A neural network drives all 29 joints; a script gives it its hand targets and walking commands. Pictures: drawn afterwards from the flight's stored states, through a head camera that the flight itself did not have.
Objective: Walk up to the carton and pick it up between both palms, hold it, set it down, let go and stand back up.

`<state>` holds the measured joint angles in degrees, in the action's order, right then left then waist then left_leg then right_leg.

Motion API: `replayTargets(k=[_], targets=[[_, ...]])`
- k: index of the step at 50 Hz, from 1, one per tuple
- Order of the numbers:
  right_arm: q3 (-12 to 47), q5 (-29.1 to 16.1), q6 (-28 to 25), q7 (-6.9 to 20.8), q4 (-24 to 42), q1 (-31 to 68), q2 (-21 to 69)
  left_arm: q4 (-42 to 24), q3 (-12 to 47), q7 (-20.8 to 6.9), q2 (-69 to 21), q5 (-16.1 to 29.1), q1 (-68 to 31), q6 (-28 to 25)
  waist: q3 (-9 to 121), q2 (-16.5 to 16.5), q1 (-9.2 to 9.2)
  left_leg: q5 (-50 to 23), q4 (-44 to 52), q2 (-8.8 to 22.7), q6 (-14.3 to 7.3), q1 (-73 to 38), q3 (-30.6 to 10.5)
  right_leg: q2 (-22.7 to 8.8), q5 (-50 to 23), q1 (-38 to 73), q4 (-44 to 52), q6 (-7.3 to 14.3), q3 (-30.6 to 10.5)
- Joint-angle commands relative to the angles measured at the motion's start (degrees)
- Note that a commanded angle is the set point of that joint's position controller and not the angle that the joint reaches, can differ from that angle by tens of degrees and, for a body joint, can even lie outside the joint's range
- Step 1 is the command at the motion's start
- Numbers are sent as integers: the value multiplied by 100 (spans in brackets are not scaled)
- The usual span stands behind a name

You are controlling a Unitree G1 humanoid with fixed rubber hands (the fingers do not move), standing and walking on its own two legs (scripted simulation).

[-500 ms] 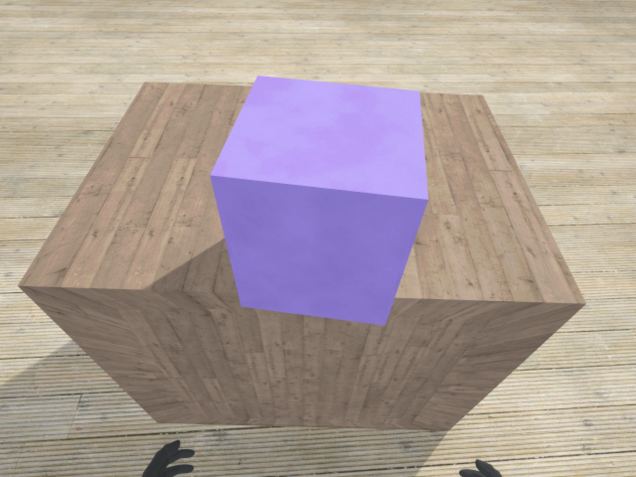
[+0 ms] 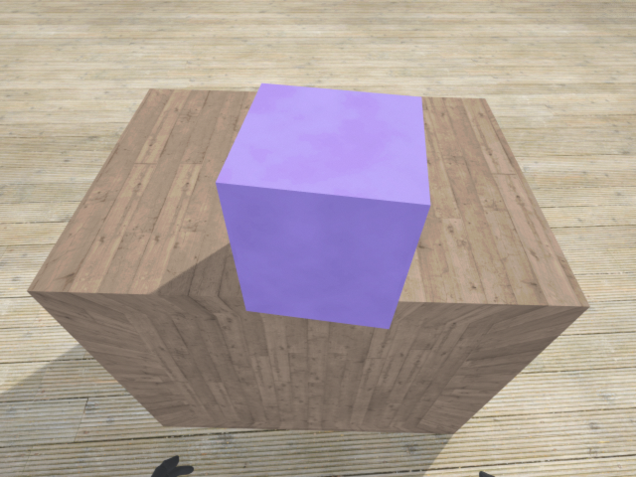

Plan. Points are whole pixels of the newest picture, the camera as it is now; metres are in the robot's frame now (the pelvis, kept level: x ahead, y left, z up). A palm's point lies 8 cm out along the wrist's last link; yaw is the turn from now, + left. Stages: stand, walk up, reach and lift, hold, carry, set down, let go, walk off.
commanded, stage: stand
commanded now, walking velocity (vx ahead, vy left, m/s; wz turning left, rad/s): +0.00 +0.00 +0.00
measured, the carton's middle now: (327, 211) +0.44 +0.00 +0.09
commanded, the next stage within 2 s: walk up in 1.66 s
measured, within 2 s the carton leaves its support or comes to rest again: neither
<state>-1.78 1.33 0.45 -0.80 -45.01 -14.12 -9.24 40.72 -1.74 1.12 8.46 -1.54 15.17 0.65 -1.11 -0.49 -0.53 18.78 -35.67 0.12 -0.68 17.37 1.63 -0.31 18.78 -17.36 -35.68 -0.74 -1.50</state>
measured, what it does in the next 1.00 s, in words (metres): stands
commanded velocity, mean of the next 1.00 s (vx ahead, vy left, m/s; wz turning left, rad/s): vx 0.00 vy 0.00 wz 0.00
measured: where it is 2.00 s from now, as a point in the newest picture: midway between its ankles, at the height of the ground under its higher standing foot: outside the picture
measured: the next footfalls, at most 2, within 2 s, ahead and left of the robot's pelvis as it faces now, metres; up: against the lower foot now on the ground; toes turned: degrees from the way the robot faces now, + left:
none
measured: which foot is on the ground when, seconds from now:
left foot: down 0.00-1.00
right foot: down 0.00-1.00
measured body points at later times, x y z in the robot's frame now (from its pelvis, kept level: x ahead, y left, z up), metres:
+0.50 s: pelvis +0.02 +0.01 +0.01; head +0.04 +0.01 +0.46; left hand +0.09 +0.23 -0.14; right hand +0.07 -0.23 -0.14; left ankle +0.00 +0.11 -0.73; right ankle +0.00 -0.13 -0.73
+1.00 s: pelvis +0.02 +0.01 +0.01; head +0.04 +0.01 +0.46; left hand +0.03 +0.23 -0.15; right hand +0.02 -0.21 -0.15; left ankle +0.00 +0.11 -0.73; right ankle +0.00 -0.13 -0.73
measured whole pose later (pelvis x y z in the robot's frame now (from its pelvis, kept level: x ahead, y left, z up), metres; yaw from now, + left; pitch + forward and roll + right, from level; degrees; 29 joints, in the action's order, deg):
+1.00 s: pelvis +0.02 +0.01 +0.01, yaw +0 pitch -2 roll +0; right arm -2.0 0.9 -0.4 -2.1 -64.4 -15.2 -7.1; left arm 61.0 -2.4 3.0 8.0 -0.6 16.5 0.7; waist -3.3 -0.5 -0.6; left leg 16.3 -26.1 -0.7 -1.4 7.9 2.2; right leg -1.1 16.0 -7.9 -25.8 -1.7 -2.0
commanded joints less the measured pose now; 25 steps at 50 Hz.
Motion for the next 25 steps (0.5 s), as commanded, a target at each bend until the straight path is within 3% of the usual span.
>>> replayTargets(k=[1,2,4,5,6,7,8,9,11,12,13,14,15,16,17,18,19,21,22,23,24,25], targets=[[-149,-2,-118,-48,468,28,-566,-451,-193,34,621,-35,-130,-138,382,-163,-48,-761,701,260,-62,-52,-344,-358,-1019,250,674,310,-362],[-159,-1,-130,-27,365,-37,-472,-435,-177,39,649,-26,-119,-131,193,-337,-43,-611,712,244,-48,-102,-301,-303,-726,-82,832,256,-376],[-221,11,-122,-8,208,-80,-628,-291,-175,44,637,-19,202,-177,402,-128,-36,-947,668,237,-81,-253,-342,-402,-979,78,791,319,-463],[-223,18,-85,-9,249,108,-589,-217,-114,50,509,12,281,-157,10,-227,39,-856,672,196,-75,-295,-312,-285,-695,-295,853,215,-369],[-220,3,-96,21,240,-37,-477,-171,-122,33,446,16,186,-136,125,-283,-56,-912,672,279,-120,-168,-334,-304,-920,21,833,244,-340],[-205,-15,-107,18,122,-152,-584,-193,-123,18,463,25,108,-149,239,-146,-52,-891,694,287,-80,-44,-373,-334,-974,276,751,293,-341],[-239,5,-93,5,52,22,-722,-154,-129,7,498,-15,373,-139,388,222,80,-819,830,369,-138,-115,-452,-260,-999,356,647,246,-261],[-168,0,-98,-11,41,-90,-420,-157,-169,21,491,14,64,-108,35,139,-23,-996,916,361,-117,46,-446,-281,-977,201,659,269,-282],[-253,-12,-107,2,-26,102,-628,-93,-129,25,433,31,242,-154,434,404,54,-1135,825,340,-131,-314,-350,-248,-1077,196,626,261,-264],[-227,11,-139,-37,-46,12,-565,17,-166,63,488,20,298,-144,253,146,20,-1343,746,365,-121,-351,-374,-310,-1402,202,696,293,-313],[-210,-25,-108,-40,-98,-76,-483,37,-229,64,697,-11,221,-144,283,-258,-93,-1236,805,339,-91,-389,-409,-232,-1231,185,749,262,-269],[-242,-10,-105,-62,-186,-95,-676,73,-218,91,643,25,246,-184,400,-52,26,-1415,783,340,-105,-477,-385,-269,-1410,391,739,249,-275],[-217,-36,-111,-46,-241,-191,-571,179,-230,105,614,21,242,-156,282,-255,-70,-1423,790,372,-110,-563,-385,-271,-1485,203,751,270,-329],[-299,-13,-136,-54,-344,-188,-757,92,-172,80,469,16,168,-190,389,137,-68,-1792,702,434,-195,-584,-431,-353,-1826,395,750,294,-360],[-264,-66,-91,-67,-393,-179,-630,212,-143,115,430,34,180,-200,142,-109,-123,-1636,687,300,-123,-517,-310,-353,-1646,180,820,285,-378],[-294,-26,-104,-124,-423,-258,-711,215,-162,127,439,42,91,-169,-96,-57,-139,-1517,873,392,-140,-294,-428,-301,-1421,204,841,261,-308],[-251,2,-84,-138,-489,-258,-695,227,-170,76,387,22,129,-153,-28,108,-82,-1467,1002,499,-216,-109,-564,-235,-1432,478,715,239,-206],[-261,-26,-72,-81,-516,-46,-582,496,-158,65,332,35,617,-117,-173,425,136,-1366,979,384,-178,-221,-421,-256,-1234,252,876,228,-291],[-265,-58,-105,-27,-599,-299,-545,459,-220,61,602,28,408,-165,393,292,-30,-1480,871,330,-158,-383,-341,-364,-1611,707,837,282,-327],[-239,-39,-98,-67,-643,-247,-427,535,-222,82,472,45,349,-167,49,-325,29,-1410,925,391,-106,-340,-368,-403,-1577,429,889,309,-357],[-236,-60,-77,-107,-717,-214,-474,585,-211,104,498,-3,551,-155,28,15,72,-1421,922,378,-122,-457,-404,-365,-1644,415,979,308,-421],[-242,-43,-77,-99,-816,-223,-577,707,-201,154,519,21,468,-153,-75,-5,-16,-1415,1037,347,-93,-407,-342,-398,-1571,477,1069,314,-395]])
